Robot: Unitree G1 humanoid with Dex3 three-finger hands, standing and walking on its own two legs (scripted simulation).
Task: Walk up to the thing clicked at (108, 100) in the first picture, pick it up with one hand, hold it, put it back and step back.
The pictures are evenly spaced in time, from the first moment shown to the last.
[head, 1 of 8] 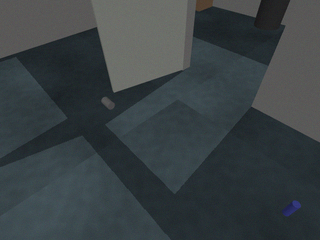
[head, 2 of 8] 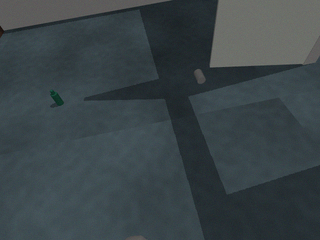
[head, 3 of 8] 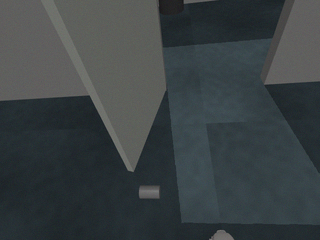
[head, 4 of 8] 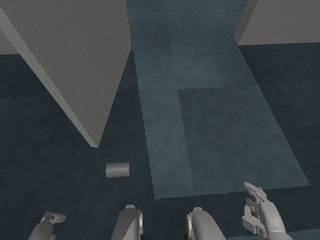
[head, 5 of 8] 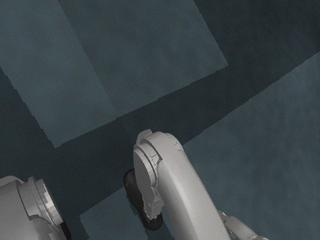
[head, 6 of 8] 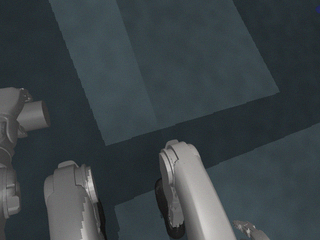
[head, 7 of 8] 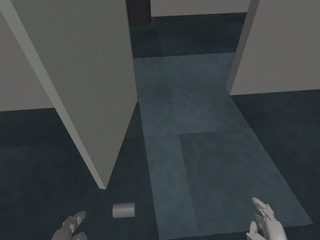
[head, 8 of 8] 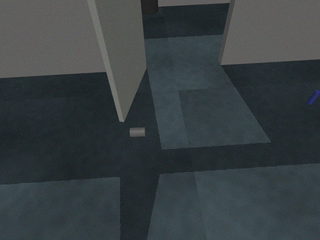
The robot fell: no
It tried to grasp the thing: yes
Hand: left
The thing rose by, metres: 0.65
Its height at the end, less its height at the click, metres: +0.00
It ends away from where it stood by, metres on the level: 0.00
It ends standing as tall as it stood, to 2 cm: yes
